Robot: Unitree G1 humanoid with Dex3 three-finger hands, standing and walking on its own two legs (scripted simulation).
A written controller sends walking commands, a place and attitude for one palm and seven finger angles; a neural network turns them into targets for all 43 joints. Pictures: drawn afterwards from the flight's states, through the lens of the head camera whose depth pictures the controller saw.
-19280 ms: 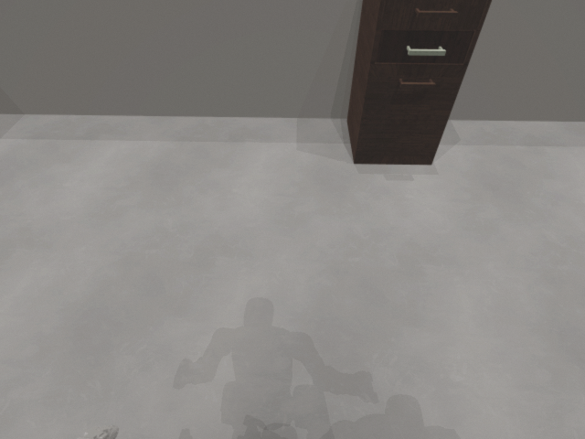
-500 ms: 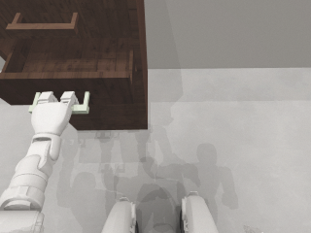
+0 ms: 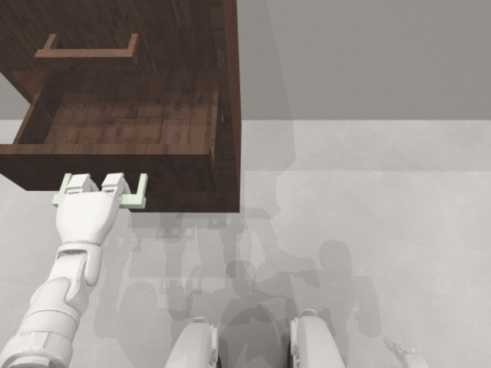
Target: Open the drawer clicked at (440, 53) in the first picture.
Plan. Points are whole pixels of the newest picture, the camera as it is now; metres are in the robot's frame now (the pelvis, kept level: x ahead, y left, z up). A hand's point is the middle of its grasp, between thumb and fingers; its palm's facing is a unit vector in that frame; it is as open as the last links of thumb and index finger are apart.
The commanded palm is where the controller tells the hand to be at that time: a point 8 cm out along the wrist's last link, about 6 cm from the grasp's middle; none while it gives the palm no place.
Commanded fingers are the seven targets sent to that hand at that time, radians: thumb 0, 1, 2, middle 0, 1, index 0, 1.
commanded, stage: pull the drawer open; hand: left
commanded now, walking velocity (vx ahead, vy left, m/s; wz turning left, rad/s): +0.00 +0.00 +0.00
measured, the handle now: (102, 190) +0.41 +0.27 -0.02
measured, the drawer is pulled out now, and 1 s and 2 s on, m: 0.19 0.30 0.30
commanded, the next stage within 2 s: open the thumb to release the handle in 1.14 s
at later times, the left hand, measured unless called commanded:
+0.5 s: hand (96, 259) +0.29 +0.26 -0.05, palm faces -0.03 -0.02 -1.00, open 5.3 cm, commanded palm +0.26 +0.26 +0.00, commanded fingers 0.00 0.90 0.90 -0.40 -1.35 -0.40 -1.35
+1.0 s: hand (87, 293) +0.23 +0.26 -0.04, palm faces -0.04 -0.02 -1.00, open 5.4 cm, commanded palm +0.20 +0.27 +0.00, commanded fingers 0.00 0.90 0.90 -0.40 -1.35 -0.40 -1.35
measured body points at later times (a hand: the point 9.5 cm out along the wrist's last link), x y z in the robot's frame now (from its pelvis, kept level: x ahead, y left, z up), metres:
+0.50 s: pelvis +0.01 -0.01 +0.00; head +0.12 -0.01 +0.44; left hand +0.29 +0.26 +0.01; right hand +0.17 -0.26 -0.13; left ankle +0.00 +0.13 -0.63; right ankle +0.05 -0.15 -0.63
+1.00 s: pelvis +0.01 -0.01 +0.00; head +0.12 -0.02 +0.43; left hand +0.23 +0.26 +0.01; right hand +0.19 -0.26 -0.13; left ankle +0.00 +0.13 -0.63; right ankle +0.05 -0.15 -0.63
